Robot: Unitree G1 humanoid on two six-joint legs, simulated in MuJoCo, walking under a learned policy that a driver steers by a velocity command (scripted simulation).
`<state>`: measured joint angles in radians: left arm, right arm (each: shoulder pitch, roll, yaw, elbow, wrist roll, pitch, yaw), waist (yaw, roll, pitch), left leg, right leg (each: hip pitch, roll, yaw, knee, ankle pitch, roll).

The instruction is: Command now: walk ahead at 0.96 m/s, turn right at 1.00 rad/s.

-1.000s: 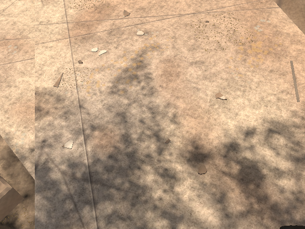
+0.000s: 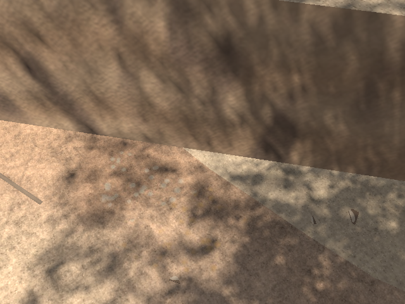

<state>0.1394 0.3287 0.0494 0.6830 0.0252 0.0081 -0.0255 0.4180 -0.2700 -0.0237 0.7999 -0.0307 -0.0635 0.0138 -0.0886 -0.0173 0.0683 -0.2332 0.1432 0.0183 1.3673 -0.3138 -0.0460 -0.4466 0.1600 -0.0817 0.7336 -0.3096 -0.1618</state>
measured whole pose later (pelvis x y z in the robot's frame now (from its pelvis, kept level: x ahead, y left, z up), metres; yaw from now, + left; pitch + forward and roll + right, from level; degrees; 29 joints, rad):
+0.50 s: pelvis +0.44 -0.02 +0.03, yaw -29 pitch +1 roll +2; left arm 0.12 0.42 0.07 0.80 0.02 -0.01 -0.02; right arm 0.23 -0.31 -0.05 0.74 -0.03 -0.09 -0.02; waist -0.02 -0.04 0.13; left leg -0.26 0.06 0.16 0.46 -0.20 -0.02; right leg -0.51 0.05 0.02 1.18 -0.38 -0.03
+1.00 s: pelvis +0.59 -0.07 +0.02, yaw -49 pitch -1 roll +0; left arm 0.14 0.30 0.04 0.76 0.06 0.08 -0.06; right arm 0.15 -0.29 -0.04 0.82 -0.01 0.04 -0.10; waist 0.05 -0.01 0.12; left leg -0.33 0.05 -0.01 0.63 -0.31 0.01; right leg -0.48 0.19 0.13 0.61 -0.18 -0.07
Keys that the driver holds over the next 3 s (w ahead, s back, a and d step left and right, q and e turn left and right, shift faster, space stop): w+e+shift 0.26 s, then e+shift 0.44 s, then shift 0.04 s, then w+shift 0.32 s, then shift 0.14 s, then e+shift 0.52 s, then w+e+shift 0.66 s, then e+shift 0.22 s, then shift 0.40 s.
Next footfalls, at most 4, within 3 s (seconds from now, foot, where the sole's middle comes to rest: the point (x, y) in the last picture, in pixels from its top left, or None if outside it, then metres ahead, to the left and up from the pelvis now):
0.32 left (165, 263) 0.57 0.07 -0.74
0.70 right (251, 229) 0.66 -0.22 -0.74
0.98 left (190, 212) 0.74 -0.02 -0.74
1.32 right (269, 283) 0.48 -0.25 -0.74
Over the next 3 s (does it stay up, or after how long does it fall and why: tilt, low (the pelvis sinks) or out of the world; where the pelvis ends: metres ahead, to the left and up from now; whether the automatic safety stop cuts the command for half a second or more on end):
stays up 0.13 -0.65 0.03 its command is cut before an obstacle after 1.7 s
